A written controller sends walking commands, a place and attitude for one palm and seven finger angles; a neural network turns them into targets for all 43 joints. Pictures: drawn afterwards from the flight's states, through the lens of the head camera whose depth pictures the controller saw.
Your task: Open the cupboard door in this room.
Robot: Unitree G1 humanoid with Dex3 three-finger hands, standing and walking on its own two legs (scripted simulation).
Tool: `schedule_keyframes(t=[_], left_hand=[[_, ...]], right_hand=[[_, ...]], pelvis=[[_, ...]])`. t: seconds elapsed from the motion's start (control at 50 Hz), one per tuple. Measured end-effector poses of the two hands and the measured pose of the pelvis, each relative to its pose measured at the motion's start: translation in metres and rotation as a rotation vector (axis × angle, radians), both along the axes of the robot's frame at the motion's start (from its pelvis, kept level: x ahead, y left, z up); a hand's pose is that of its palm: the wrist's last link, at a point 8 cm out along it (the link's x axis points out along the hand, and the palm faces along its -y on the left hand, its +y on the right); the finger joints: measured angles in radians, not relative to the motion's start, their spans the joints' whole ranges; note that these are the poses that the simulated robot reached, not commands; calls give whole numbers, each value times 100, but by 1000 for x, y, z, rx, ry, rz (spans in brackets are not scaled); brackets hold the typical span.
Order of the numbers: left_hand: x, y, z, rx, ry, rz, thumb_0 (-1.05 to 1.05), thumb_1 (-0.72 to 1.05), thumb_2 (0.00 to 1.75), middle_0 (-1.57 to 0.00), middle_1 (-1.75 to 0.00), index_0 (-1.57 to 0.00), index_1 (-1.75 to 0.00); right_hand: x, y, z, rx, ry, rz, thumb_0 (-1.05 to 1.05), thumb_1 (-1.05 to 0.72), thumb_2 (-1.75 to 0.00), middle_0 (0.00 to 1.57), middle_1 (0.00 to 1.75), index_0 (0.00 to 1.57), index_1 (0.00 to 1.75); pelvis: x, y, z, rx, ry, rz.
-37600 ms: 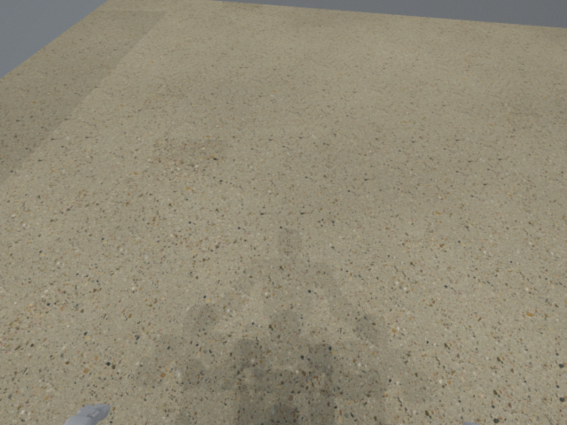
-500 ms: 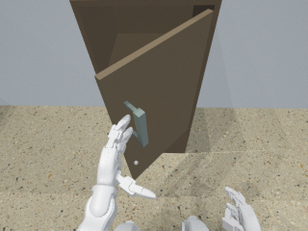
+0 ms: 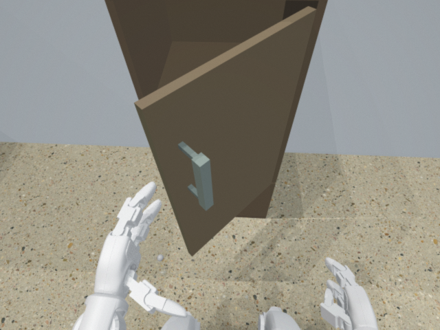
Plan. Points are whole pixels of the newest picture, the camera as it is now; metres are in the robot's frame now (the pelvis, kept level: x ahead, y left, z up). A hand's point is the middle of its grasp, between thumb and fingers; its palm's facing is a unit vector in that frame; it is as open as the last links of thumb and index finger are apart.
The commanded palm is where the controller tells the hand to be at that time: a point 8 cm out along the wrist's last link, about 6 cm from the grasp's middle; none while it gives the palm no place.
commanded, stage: slide the hand sideways off the handle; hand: left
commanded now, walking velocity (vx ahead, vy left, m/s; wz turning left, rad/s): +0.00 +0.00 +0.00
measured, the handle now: (196, 177) +0.36 +0.07 +0.08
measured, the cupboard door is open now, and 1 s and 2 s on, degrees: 47 47 47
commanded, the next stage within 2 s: draw the hand back to the body in 0.08 s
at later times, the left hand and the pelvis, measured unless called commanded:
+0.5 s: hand (118, 255) +0.21 +0.15 +0.11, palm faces -0.02 -1.00 -0.07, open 16.3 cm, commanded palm +0.18 +0.22 +0.12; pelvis +0.00 +0.01 +0.02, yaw +0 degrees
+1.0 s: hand (34, 239) +0.21 +0.23 +0.17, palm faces +0.27 -0.89 -0.38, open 13.7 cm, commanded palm +0.17 +0.28 +0.20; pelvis +0.02 +0.02 +0.06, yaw +0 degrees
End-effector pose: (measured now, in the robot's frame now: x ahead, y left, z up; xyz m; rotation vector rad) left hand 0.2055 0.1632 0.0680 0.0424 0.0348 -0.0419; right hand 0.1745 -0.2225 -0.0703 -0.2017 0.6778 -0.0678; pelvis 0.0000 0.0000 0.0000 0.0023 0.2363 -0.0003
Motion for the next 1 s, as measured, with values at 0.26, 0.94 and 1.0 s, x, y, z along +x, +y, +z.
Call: schedule_keyframes(t=[0.26, 0.94, 1.0], left_hand=[[-6, 12, 1, -13, -12, -26, -1, -50, 30, -15, -30, -15, -30], [-33, 103, 113, 331, 0, 288, -1, -16, 44, -17, -30, -16, -30], [-32, 110, 123, 350, -17, 324, -1, -6, 49, -17, -30, -17, -30]], right_hand=[[-5, 1, 1, -22, -18, -14, 2, -91, -90, 20, 29, 20, 30], [12, 34, 63, -8, -84, -3, 2, -91, -90, 20, 29, 20, 30], [13, 36, 66, -8, -76, 5, 2, -91, -90, 20, 30, 20, 30]], pelvis=[[-2, 7, -5, -11, 4, 1], [19, 23, 59, -19, -207, -3], [20, 24, 64, -17, -232, -6]])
